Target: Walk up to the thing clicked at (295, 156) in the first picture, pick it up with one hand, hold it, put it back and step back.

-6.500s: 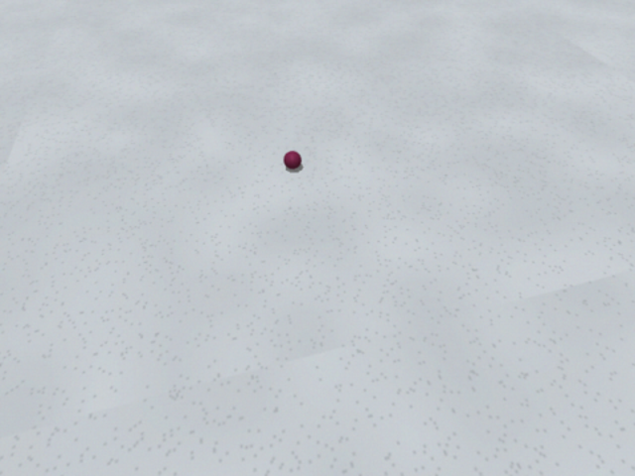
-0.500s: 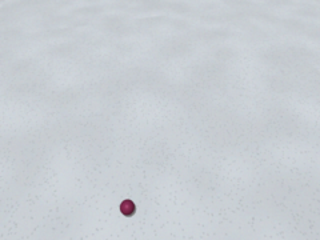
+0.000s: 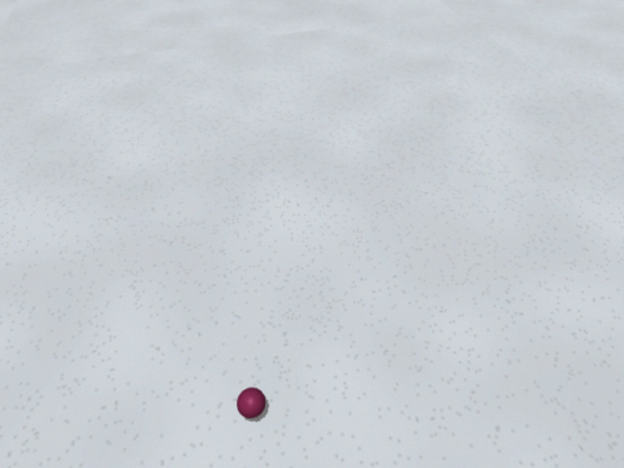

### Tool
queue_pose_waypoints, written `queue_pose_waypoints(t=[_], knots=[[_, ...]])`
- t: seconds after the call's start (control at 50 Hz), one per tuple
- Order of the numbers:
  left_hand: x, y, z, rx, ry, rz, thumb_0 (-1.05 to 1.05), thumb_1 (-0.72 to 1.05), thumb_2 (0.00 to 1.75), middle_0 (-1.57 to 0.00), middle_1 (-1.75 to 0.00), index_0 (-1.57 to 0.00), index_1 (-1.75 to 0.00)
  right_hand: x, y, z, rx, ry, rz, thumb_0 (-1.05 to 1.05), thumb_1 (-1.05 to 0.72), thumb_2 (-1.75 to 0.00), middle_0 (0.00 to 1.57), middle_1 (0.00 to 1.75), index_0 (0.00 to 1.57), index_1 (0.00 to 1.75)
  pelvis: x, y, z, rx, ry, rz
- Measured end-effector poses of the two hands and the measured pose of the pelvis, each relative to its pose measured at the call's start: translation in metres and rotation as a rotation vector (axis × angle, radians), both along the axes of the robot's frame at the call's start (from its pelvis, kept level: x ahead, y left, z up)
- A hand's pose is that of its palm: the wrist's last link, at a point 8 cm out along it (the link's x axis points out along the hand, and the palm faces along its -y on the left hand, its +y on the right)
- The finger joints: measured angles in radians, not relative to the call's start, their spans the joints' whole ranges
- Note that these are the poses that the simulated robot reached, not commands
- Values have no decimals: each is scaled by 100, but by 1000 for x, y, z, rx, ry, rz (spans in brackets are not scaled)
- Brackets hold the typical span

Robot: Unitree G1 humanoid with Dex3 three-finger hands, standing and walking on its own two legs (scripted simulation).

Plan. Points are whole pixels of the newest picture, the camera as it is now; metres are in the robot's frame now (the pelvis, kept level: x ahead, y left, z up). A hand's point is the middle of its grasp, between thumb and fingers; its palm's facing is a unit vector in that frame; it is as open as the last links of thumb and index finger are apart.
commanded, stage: stand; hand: left
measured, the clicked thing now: (251, 402) +0.42 +0.22 -0.74
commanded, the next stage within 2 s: none
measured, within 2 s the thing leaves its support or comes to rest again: neither
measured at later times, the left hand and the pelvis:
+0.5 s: hand out of the picture +0.08 +0.26 -0.16, palm faces -0.02 -0.94 -0.34, open 7.4 cm; pelvis +0.01 +0.00 +0.00, yaw +0 degrees
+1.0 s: hand out of the picture +0.08 +0.26 -0.16, palm faces -0.02 -0.94 -0.34, open 7.4 cm; pelvis +0.01 +0.00 +0.00, yaw +0 degrees
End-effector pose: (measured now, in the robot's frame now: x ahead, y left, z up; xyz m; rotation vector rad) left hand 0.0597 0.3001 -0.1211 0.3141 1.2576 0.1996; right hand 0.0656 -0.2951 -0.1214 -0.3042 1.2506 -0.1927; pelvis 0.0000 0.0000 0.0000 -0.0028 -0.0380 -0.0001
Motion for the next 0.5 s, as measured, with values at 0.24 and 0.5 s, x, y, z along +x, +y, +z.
queue_pose_waypoints(t=[0.24, 0.5], knots=[[6, -1, -1, -3, -10, -2, 1, 91, 90, -20, -30, -20, -30, 8, -1, 2, -6, -5, 8, 1, -90, -89, 20, 30, 20, 30, 4, 0, 0, -1, 3, 5], [11, 1, 0, -3, -15, -1, 0, 91, 90, -20, -30, -20, -30, 16, 1, 3, -7, -17, 15, 1, -90, -89, 20, 30, 20, 30, 8, 1, 0, -1, 4, 6]])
